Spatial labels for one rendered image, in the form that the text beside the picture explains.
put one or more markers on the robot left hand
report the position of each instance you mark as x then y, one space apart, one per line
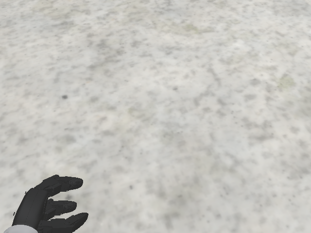
36 208

